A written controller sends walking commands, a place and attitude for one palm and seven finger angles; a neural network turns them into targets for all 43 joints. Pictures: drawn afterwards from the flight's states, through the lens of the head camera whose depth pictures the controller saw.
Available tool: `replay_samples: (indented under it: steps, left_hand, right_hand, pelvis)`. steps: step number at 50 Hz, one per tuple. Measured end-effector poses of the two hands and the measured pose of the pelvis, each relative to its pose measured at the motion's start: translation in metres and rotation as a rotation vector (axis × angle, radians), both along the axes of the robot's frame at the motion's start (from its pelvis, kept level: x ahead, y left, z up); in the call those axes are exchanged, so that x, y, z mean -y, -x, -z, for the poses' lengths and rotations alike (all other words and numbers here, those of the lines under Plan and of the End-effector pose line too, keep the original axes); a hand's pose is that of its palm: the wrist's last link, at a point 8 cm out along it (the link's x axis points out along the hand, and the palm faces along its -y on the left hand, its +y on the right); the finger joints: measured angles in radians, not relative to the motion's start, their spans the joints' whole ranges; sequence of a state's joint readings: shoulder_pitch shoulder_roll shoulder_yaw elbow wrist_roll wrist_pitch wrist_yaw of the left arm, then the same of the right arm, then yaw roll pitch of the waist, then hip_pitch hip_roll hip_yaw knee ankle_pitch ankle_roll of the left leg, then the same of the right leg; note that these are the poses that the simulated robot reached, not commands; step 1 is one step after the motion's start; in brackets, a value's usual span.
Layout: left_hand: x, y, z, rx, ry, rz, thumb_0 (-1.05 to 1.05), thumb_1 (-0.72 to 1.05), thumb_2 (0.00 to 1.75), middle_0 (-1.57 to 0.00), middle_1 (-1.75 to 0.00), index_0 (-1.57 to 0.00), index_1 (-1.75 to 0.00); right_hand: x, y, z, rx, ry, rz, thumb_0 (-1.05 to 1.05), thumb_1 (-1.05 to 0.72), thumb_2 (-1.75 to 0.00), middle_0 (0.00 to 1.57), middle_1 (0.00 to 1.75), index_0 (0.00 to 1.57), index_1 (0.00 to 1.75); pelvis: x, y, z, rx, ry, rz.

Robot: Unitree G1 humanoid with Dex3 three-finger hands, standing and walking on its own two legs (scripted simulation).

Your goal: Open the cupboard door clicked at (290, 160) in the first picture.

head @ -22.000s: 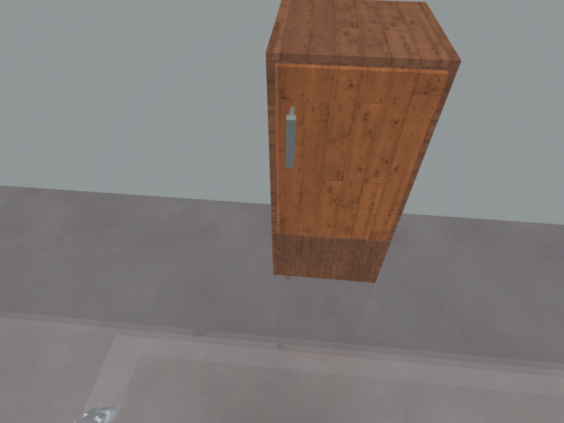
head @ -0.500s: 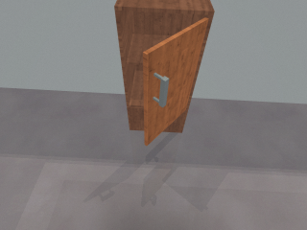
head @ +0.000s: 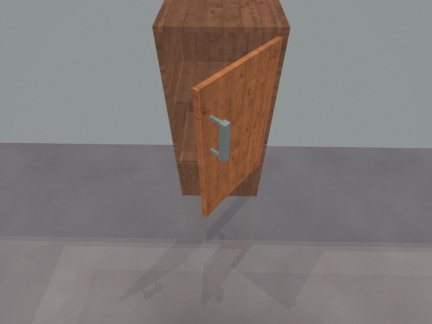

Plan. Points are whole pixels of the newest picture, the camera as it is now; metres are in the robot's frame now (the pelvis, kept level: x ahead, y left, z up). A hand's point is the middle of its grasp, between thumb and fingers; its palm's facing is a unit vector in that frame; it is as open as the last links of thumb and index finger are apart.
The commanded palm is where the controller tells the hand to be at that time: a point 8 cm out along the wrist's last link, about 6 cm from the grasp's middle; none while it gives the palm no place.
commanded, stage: let the arm hang, fingers relaxed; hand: left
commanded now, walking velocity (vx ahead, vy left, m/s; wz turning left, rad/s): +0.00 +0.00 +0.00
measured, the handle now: (218, 139) +0.60 +0.03 -0.04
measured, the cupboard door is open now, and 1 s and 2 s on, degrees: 50 50 50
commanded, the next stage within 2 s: look to check the result in 0.10 s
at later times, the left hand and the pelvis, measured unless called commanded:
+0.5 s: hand out of the picture +0.01 +0.16 -0.17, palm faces +0.05 -0.98 -0.19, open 7.4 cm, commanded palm none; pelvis +0.02 -0.01 +0.00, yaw +0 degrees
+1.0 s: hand out of the picture +0.03 +0.16 -0.17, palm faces +0.03 -0.98 -0.20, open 7.4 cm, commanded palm none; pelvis +0.03 -0.02 +0.00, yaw -2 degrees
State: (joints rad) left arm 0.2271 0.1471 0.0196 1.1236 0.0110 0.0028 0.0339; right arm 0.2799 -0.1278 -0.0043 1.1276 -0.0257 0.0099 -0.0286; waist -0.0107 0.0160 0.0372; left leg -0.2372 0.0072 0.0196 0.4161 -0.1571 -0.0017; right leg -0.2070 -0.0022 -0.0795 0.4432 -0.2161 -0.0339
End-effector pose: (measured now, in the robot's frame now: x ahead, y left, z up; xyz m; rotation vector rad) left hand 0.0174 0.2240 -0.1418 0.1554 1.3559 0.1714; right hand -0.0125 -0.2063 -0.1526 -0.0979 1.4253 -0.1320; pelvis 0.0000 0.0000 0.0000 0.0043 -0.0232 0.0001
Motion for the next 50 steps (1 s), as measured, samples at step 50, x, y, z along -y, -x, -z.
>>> replay_samples:
  steps: [50]
  left_hand:
    - [0.018, -0.011, 0.001, -0.067, 0.009, -0.015, 0.01, 0.91, 0.89, -0.2, -0.3, -0.2, -0.3]
  right_hand:
    - [0.025, -0.033, 0.001, -0.005, 0.033, 0.027, 0.01, -0.91, -0.9, 0.2, 0.3, 0.2, 0.3]
  pelvis:
    - [0.016, -0.028, 0.001, -0.005, 0.001, 0.039]
